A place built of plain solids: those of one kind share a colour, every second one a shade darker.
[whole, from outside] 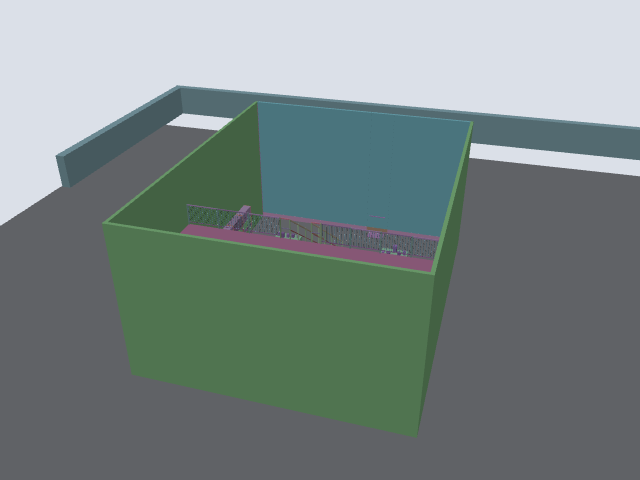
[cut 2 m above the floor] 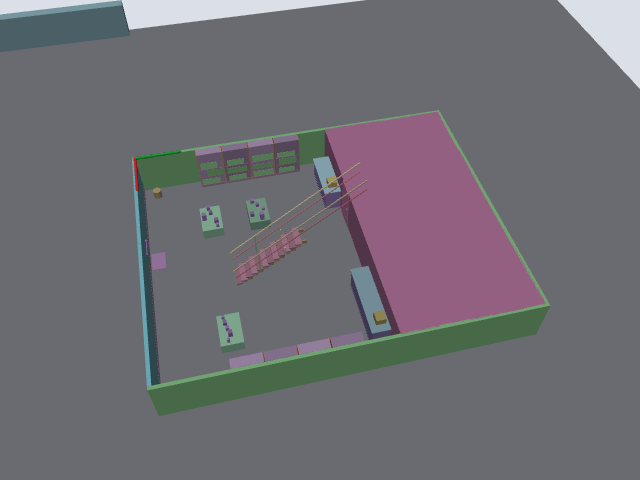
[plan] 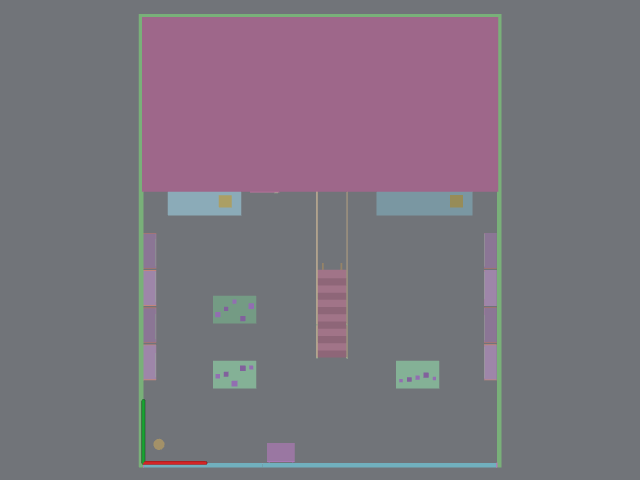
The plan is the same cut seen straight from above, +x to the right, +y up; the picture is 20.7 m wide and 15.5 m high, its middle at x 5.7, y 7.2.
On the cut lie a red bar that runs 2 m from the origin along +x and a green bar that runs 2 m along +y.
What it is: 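A toy shop at street level behind a glazed front, one room two levels high, with a raised rear level reached by one straight flight, fitted out in the 1990s to 2020s; 11.4 x 14.3 m, 7.04 m high throughout; its front glazed onto the street; the raised level 4.06 m over the floor, over the rear 5.6 m, open to the hall behind a guard 1.0 m high along its edge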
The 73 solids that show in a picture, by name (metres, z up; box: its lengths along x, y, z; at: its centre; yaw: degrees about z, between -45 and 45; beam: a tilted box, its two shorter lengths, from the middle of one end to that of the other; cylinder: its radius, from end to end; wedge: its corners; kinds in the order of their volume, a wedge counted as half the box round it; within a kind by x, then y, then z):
{
 "upper_1": {"box": [11.51, 5.64, 4.11], "at": [5.71, 11.58, 2.0]},
 "street_hedge_1": {"box": [0.6, 15.85, 2.25], "at": [-13.89, -8.07, 1.07]},
 "street_hedge_2": {"box": [39.8, 0.6, 2.25], "at": [5.71, -16.3, 1.07]},
 "street_hedge_3": {"box": [0.6, 15.85, 2.25], "at": [25.3, -8.07, 1.07]},
 "wall_1": {"box": [0.15, 14.65, 7.09], "at": [-0.07, 7.17, 3.5]},
 "wall_2": {"box": [11.71, 0.15, 7.09], "at": [5.71, 14.43, 3.5]},
 "wall_3": {"box": [0.15, 14.65, 7.09], "at": [11.48, 7.17, 3.5]},
 "window_wall_1": {"box": [3.84, 0.15, 7.09], "at": [1.92, -0.07, 3.5]},
 "window_wall_2": {"box": [1.2, 0.15, 7.09], "at": [4.44, -0.07, 3.5]},
 "window_wall_3": {"box": [6.37, 0.15, 7.09], "at": [8.22, -0.07, 3.5]},
 "shelves_body_1": {"box": [0.4, 1.16, 2.1], "at": [0.2, 3.25, 1.0]},
 "shelves_body_2": {"box": [0.4, 1.16, 2.1], "at": [0.2, 4.45, 1.0]},
 "shelves_body_3": {"box": [0.4, 1.16, 2.1], "at": [0.2, 5.65, 1.0]},
 "shelves_body_4": {"box": [0.4, 1.16, 2.1], "at": [0.2, 6.85, 1.0]},
 "shelves_body_5": {"box": [0.4, 1.16, 2.1], "at": [11.21, 3.25, 1.0]},
 "shelves_body_6": {"box": [0.4, 1.16, 2.1], "at": [11.21, 4.45, 1.0]},
 "shelves_body_7": {"box": [0.4, 1.16, 2.1], "at": [11.21, 5.65, 1.0]},
 "shelves_body_8": {"box": [0.4, 1.16, 2.1], "at": [11.21, 6.85, 1.0]},
 "counter_1": {"box": [2.34, 0.7, 1.05], "at": [1.97, 8.4, 0.47]},
 "counter_2": {"box": [3.07, 0.7, 1.05], "at": [9.07, 8.4, 0.47]},
 "table_1": {"box": [1.4, 0.9, 0.55], "at": [2.94, 2.85, 0.23]},
 "table_2": {"box": [1.4, 0.9, 0.55], "at": [2.94, 4.95, 0.23]},
 "table_3": {"box": [1.4, 0.9, 0.55], "at": [8.86, 2.85, 0.23]},
 "shelves_goods_1": {"box": [0.41, 0.85, 0.34], "at": [0.2, 3.16, 0.3]},
 "shelves_goods_2": {"box": [0.41, 0.78, 0.39], "at": [0.2, 3.16, 1.28]},
 "shelves_goods_3": {"box": [0.41, 0.76, 0.39], "at": [0.2, 3.4, 0.81]},
 "shelves_goods_4": {"box": [0.41, 0.79, 0.33], "at": [0.2, 4.4, 1.26]},
 "shelves_goods_5": {"box": [0.41, 0.83, 0.32], "at": [0.2, 4.42, 0.29]},
 "shelves_goods_6": {"box": [0.41, 0.92, 0.32], "at": [0.2, 4.43, 0.77]},
 "shelves_goods_7": {"box": [0.41, 0.98, 0.26], "at": [0.2, 5.64, 0.74]},
 "shelves_goods_8": {"box": [0.41, 0.97, 0.34], "at": [0.2, 5.66, 0.3]},
 "shelves_goods_9": {"box": [0.41, 0.99, 0.35], "at": [0.2, 5.68, 1.27]},
 "shelves_goods_10": {"box": [0.41, 0.78, 0.3], "at": [0.2, 6.79, 0.28]},
 "shelves_goods_11": {"box": [0.41, 0.87, 0.29], "at": [0.2, 6.79, 1.24]},
 "shelves_goods_12": {"box": [0.41, 0.85, 0.39], "at": [0.2, 6.85, 0.8]},
 "stair_guard_rail_1": {"wedge": [[5.58, 3.4, 1.07], [5.58, 3.4, 1.12], [5.58, 8.76, 4.96], [5.58, 8.76, 5.01], [5.63, 3.4, 1.07], [5.63, 3.4, 1.12], [5.63, 8.76, 4.96], [5.63, 8.76, 5.01]]},
 "stair_guard_rail_2": {"wedge": [[6.55, 3.4, 1.07], [6.55, 3.4, 1.12], [6.55, 8.76, 4.96], [6.55, 8.76, 5.01], [6.6, 3.4, 1.07], [6.6, 3.4, 1.12], [6.6, 8.76, 4.96], [6.6, 8.76, 5.01]]},
 "stair_guard_low_1": {"wedge": [[5.59, 3.4, 0.6], [5.59, 3.4, 0.64], [5.59, 8.76, 4.49], [5.59, 8.76, 4.53], [5.62, 3.4, 0.6], [5.62, 3.4, 0.64], [5.62, 8.76, 4.49], [5.62, 8.76, 4.53]]},
 "stair_guard_low_2": {"wedge": [[6.56, 3.4, 0.6], [6.56, 3.4, 0.64], [6.56, 8.76, 4.49], [6.56, 8.76, 4.53], [6.59, 3.4, 0.6], [6.59, 3.4, 0.64], [6.59, 8.76, 4.49], [6.59, 8.76, 4.53]]},
 "shelves_shelf_1": {"box": [0.41, 1.1, 0.18], "at": [0.21, 3.25, 0.04]},
 "shelves_shelf_2": {"box": [0.41, 1.1, 0.18], "at": [0.21, 4.45, 0.04]},
 "shelves_shelf_3": {"box": [0.41, 1.1, 0.18], "at": [0.21, 5.65, 0.04]},
 "shelves_shelf_4": {"box": [0.41, 1.1, 0.18], "at": [0.21, 6.85, 0.04]},
 "stair_step_1": {"box": [0.92, 0.27, 0.07], "at": [6.09, 3.54, 0.13]},
 "stair_step_2": {"box": [0.92, 0.27, 0.07], "at": [6.09, 3.77, 0.3]},
 "stair_step_3": {"box": [0.92, 0.27, 0.07], "at": [6.09, 4.0, 0.47]},
 "stair_step_4": {"box": [0.92, 0.27, 0.07], "at": [6.09, 4.24, 0.64]},
 "stair_step_5": {"box": [0.92, 0.27, 0.07], "at": [6.09, 4.47, 0.81]},
 "stair_step_6": {"box": [0.92, 0.27, 0.07], "at": [6.09, 4.7, 0.98]},
 "stair_step_7": {"box": [0.92, 0.27, 0.07], "at": [6.09, 4.94, 1.15]},
 "stair_step_8": {"box": [0.92, 0.27, 0.07], "at": [6.09, 5.17, 1.32]},
 "stair_step_9": {"box": [0.92, 0.27, 0.07], "at": [6.09, 5.4, 1.49]},
 "stair_step_10": {"box": [0.92, 0.27, 0.07], "at": [6.09, 5.63, 1.65]},
 "stair_step_11": {"box": [0.92, 0.27, 0.07], "at": [6.09, 5.87, 1.82]},
 "stair_step_12": {"box": [0.92, 0.27, 0.07], "at": [6.09, 6.1, 1.99]},
 "stallriser_1": {"box": [3.84, 0.05, 0.35], "at": [1.92, -0.02, 0.12]},
 "stallriser_2": {"box": [6.37, 0.05, 0.35], "at": [8.22, -0.02, 0.12]},
 "counter_top_1": {"box": [2.38, 0.78, 0.04], "at": [1.97, 8.38, 1.02]},
 "counter_top_2": {"box": [3.11, 0.78, 0.04], "at": [9.07, 8.38, 1.02]},
 "till_1": {"box": [0.42, 0.4, 0.28], "at": [2.64, 8.45, 1.18]},
 "till_2": {"box": [0.42, 0.4, 0.28], "at": [10.11, 8.45, 1.18]},
 "service_door_1": {"box": [0.95, 0.03, 2.1], "at": [3.92, 8.74, 1.0]},
 "shelves_cheek_1": {"box": [0.41, 0.032, 2.1], "at": [0.21, 5.08, 1.0]},
 "shelves_cheek_2": {"box": [0.41, 0.032, 2.1], "at": [0.21, 6.29, 1.0]},
 "front_corner_1": {"box": [0.04, 0.17, 6.94], "at": [11.41, -0.07, 3.42]},
 "plant_pot_1": {"cylinder": 0.18, "from": [0.5, 0.6, 0.0], "to": [0.5, 0.6, 0.38]},
 "door_mat_1": {"box": [0.9, 0.6, 0.07], "at": [4.44, 0.35, -0.02]},
 "street_door_kick_1": {"box": [1.2, 0.05, 0.35], "at": [4.44, -0.02, 0.12]},
 "upper_guard_rail_1": {"box": [1.29, 0.044, 0.044], "at": [3.25, 8.79, 5.03]},
 "upper_guard_rail_2": {"box": [1.46, 0.044, 0.044], "at": [7.73, 8.79, 5.03]},
 "upper_guard_rail_3": {"box": [1.46, 0.044, 0.044], "at": [9.19, 8.79, 5.03]},
 "counter_kick_1": {"box": [3.07, 0.012, 0.15], "at": [9.07, 8.04, 0.03]},
 "upper_guard_return_post_1": {"box": [0.05, 0.05, 1.06], "at": [5.18, 8.79, 4.54]}
}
